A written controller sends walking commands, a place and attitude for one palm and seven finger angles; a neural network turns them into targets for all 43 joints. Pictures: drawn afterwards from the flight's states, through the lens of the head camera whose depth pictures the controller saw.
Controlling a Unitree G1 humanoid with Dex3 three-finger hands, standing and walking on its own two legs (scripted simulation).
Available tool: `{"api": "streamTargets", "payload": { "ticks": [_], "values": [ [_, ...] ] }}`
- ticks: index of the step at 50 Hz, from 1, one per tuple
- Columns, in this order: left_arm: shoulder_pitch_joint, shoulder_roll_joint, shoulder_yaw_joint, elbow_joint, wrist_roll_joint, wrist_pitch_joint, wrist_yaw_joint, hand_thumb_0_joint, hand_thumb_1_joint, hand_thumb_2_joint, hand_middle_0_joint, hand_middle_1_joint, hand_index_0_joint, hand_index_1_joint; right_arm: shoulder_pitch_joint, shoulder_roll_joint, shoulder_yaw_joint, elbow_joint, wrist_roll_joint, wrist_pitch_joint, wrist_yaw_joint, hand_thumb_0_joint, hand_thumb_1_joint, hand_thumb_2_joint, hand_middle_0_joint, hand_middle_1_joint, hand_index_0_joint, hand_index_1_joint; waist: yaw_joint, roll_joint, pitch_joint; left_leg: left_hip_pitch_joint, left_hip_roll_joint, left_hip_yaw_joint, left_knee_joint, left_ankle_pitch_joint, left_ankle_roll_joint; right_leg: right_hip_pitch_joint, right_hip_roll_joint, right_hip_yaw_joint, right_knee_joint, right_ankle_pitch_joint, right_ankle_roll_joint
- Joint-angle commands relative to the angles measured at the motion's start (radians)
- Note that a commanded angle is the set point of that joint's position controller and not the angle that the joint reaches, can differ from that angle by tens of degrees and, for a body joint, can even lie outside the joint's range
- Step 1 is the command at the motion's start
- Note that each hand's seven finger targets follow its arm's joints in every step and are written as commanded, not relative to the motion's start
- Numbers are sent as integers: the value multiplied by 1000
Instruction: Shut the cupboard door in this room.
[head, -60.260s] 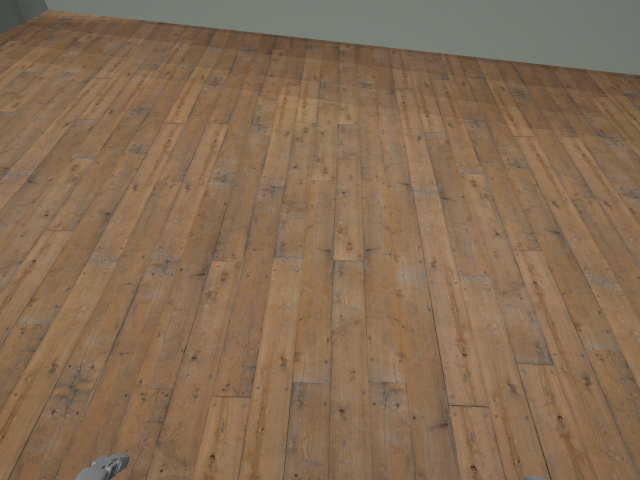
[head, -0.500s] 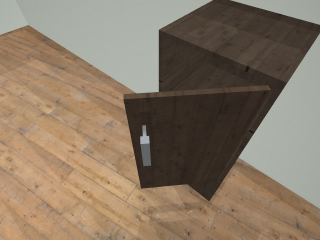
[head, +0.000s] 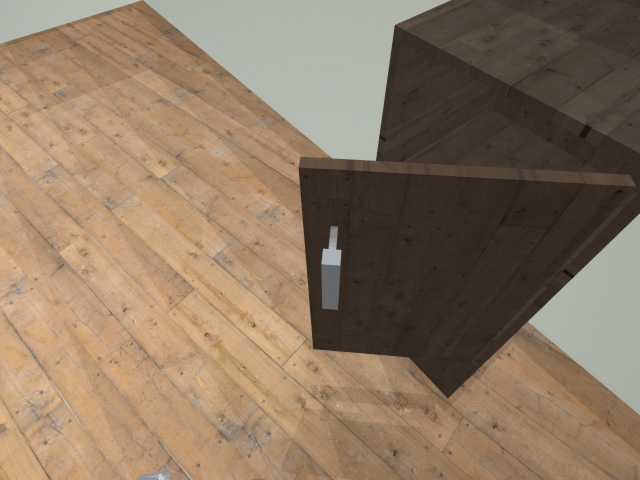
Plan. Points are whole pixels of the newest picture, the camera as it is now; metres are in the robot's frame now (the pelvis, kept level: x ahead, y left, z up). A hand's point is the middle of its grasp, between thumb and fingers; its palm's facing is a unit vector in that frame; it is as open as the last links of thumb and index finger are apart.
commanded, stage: stand and wait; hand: left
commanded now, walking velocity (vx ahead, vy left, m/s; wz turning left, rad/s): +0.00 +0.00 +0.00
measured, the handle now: (332, 268) +0.39 +0.01 -0.01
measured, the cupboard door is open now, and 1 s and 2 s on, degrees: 46 46 46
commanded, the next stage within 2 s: look at it before walking up in 1.40 s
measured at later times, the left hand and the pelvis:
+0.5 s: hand out of the picture -0.04 +0.14 -0.17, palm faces +0.18 -0.96 -0.20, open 7.4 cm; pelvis +0.01 -0.03 +0.01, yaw +4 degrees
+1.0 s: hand out of the picture +0.01 +0.19 -0.16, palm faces +0.09 -0.98 -0.20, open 7.3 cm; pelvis +0.00 +0.01 +0.01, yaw +3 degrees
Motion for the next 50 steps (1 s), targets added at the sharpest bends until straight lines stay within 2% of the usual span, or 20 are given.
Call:
{"api": "streamTargets", "payload": {
  "ticks": [1,2,3,4,5,6,7,9,14,16,18,20,22,23,25,29,32,34,42,50],
  "values": [
    [145,84,9,-29,4,-50,7,0,900,900,-200,-300,-200,-300,1,-154,-33,-63,13,-7,-7,0,-900,-900,200,300,200,300,51,73,-201,74,133,-138,1,391,95,235,-24,18,-421,309,7],
    [166,159,20,-21,16,-61,15,0,900,900,-200,-300,-200,-300,10,-94,-24,-71,22,-11,1,0,-900,-900,200,300,200,300,60,-120,-198,-111,37,-24,125,136,30,391,-206,193,-463,449,-45],
    [156,217,24,-27,22,-63,15,0,900,900,-200,-300,-200,-300,-15,-74,-19,-97,22,-8,4,0,-900,-900,200,300,200,300,56,-264,-129,-213,-33,79,258,-279,-10,344,-407,372,-470,598,-158],
    [165,187,24,-26,14,-68,15,0,900,900,-200,-300,-200,-300,-41,-108,-26,-85,10,13,-2,0,-900,-900,200,300,200,300,64,-272,-80,-174,16,24,366,-313,-3,202,-410,401,-485,624,-190],
    [124,162,13,-23,16,-65,15,0,900,900,-200,-300,-200,-300,-53,-100,-25,-65,12,18,1,0,-900,-900,200,300,200,300,40,-190,-30,-160,15,33,441,-267,-3,155,-363,359,-484,618,-213],
    [91,145,7,-29,16,-64,13,0,900,900,-200,-300,-200,-300,-35,-88,-24,-41,12,20,7,0,-900,-900,200,300,200,300,18,-151,-17,-158,24,49,483,-217,-6,151,-313,278,-463,633,-207],
    [79,133,6,-31,15,-64,15,0,900,900,-200,-300,-200,-300,-20,-81,-21,-28,12,19,9,0,-900,-900,200,300,200,300,13,-123,-35,-152,27,72,483,-192,-10,179,-292,225,-442,702,-205],
    [119,123,-2,-25,17,-72,13,0,900,900,-200,-300,-200,-300,-31,-71,-11,-19,15,14,15,0,-900,-900,200,300,200,300,21,-161,-55,-130,32,106,443,-159,-18,217,-246,155,-416,812,-181],
    [221,131,-5,21,20,-78,15,0,900,900,-200,-300,-200,-300,-95,-51,9,-14,22,1,13,0,-900,-900,200,300,200,300,55,-188,-79,-75,38,159,215,-161,-23,293,-240,170,-414,899,-195],
    [243,129,-5,42,19,-81,17,0,900,900,-200,-300,-200,-300,-101,-46,16,-3,24,-9,9,0,-900,-900,200,300,200,300,62,-190,-112,-44,32,171,123,-148,-19,340,-233,176,-399,959,-194],
    [245,121,-7,60,15,-82,20,0,900,900,-200,-300,-200,-300,-84,-40,20,14,26,-20,4,0,-900,-900,200,300,200,300,55,-180,-135,11,28,180,3,-90,-14,357,-221,168,-374,988,-182],
    [217,109,-11,71,6,-79,23,0,900,900,-200,-300,-200,-300,-24,-41,23,48,24,-28,-1,0,-900,-900,200,300,200,300,19,-168,-135,155,47,171,-177,88,-4,279,-198,140,-350,855,-136],
    [230,69,-19,79,4,-75,20,0,900,900,-200,-300,-200,-300,-14,-75,15,67,20,-42,-4,0,-900,-900,200,300,200,300,27,-55,-156,319,148,106,-169,393,37,157,-121,86,-334,624,-77],
    [246,46,-24,85,9,-73,21,0,900,900,-200,-300,-200,-300,-13,-91,15,75,21,-41,-7,0,-900,-900,200,300,200,300,30,-22,-148,339,190,104,-106,469,52,120,-110,77,-371,526,-60],
    [212,52,-28,107,6,-73,21,0,900,900,-200,-300,-200,-300,-16,-67,23,95,24,-40,-18,0,-900,-900,200,300,200,300,15,45,-123,297,171,109,-101,444,50,167,-112,67,-411,542,-49],
    [213,39,-38,134,7,-68,19,0,900,900,-200,-300,-200,-300,6,-34,33,115,22,-35,-25,0,-900,-900,200,300,200,300,16,-10,-42,226,149,116,-160,288,33,187,-120,74,-447,531,-57],
    [209,36,-42,138,7,-63,17,0,900,900,-200,-300,-200,-300,20,-27,41,123,21,-38,-26,0,-900,-900,200,300,200,300,23,-20,8,186,146,107,-207,214,35,187,-112,69,-473,435,-54],
    [210,29,-44,138,7,-62,17,0,900,900,-200,-300,-200,-300,29,-31,42,124,20,-41,-26,0,-900,-900,200,300,200,300,22,2,18,180,142,107,-219,194,35,181,-112,76,-481,401,-55],
    [184,52,-37,125,3,-63,15,0,900,900,-200,-300,-200,-300,79,-48,44,128,21,-57,-28,0,-900,-900,200,300,200,300,30,-5,-37,177,146,97,-233,274,43,255,-116,54,-455,467,-59],
    [153,77,-32,113,2,-61,17,0,900,900,-200,-300,-200,-300,104,-74,36,137,22,-63,-27,0,-900,-900,200,300,200,300,27,-14,-30,171,148,86,-254,277,46,255,-112,56,-444,441,-59]
  ]
}}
